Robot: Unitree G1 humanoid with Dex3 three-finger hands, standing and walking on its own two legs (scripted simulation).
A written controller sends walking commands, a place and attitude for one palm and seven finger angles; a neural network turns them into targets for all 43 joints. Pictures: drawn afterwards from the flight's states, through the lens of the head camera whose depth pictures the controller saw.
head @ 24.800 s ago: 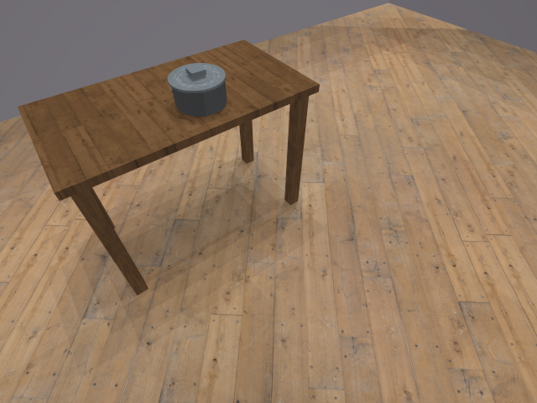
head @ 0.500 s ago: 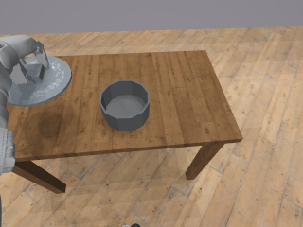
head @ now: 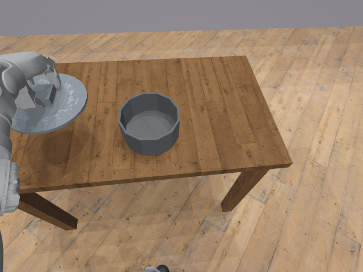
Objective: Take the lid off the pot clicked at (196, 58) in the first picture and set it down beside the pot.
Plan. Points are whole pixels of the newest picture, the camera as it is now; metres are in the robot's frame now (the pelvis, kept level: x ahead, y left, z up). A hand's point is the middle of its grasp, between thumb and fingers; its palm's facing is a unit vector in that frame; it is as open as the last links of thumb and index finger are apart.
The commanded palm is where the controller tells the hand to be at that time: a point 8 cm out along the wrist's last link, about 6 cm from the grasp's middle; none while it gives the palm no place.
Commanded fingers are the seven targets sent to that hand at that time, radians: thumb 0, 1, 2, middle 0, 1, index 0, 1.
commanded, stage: lower the lid onto the table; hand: left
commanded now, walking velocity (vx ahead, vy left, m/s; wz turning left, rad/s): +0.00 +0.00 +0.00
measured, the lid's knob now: (41, 94) +0.49 +0.31 +0.09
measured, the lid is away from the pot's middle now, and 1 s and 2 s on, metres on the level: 0.23 0.22 0.24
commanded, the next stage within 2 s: none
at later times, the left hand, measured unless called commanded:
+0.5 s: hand (44, 105) +0.46 +0.29 +0.08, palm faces -0.43 -0.09 -0.90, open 8.6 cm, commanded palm +0.50 +0.29 +0.14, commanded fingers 0.00 0.57 1.03 -0.70 -1.03 -0.70 -1.05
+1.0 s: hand (51, 110) +0.47 +0.29 +0.06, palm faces -0.44 -0.09 -0.89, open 8.6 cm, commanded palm +0.50 +0.29 +0.11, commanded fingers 0.00 0.57 1.03 -0.70 -1.03 -0.70 -1.05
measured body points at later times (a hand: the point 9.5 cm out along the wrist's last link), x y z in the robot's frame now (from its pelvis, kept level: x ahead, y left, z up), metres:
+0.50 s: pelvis -0.01 +0.00 +0.00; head +0.08 +0.01 +0.44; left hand +0.48 +0.29 +0.13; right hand +0.01 -0.29 -0.12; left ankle +0.04 +0.06 -0.73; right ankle -0.04 -0.15 -0.73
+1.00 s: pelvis +0.00 -0.01 -0.01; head +0.10 +0.00 +0.43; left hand +0.49 +0.29 +0.11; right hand -0.01 -0.30 -0.13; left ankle +0.04 +0.06 -0.73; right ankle -0.04 -0.15 -0.73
